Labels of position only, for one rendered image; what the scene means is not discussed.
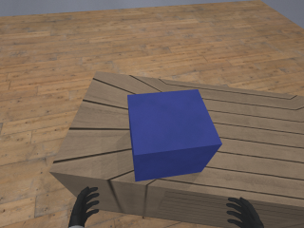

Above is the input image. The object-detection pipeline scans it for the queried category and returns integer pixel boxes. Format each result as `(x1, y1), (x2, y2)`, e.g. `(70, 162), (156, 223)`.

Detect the pedestal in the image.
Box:
(48, 71), (304, 228)

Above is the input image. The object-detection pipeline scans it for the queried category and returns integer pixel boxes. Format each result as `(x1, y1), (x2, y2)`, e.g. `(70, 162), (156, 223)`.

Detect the robot left hand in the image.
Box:
(67, 187), (100, 228)

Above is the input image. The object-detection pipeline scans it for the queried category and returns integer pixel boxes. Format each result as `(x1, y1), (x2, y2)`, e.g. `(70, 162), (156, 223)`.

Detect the carton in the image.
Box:
(127, 89), (222, 181)

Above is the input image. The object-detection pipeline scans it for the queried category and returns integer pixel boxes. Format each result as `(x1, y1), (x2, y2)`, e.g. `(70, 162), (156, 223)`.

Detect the robot right hand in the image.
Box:
(226, 197), (264, 228)

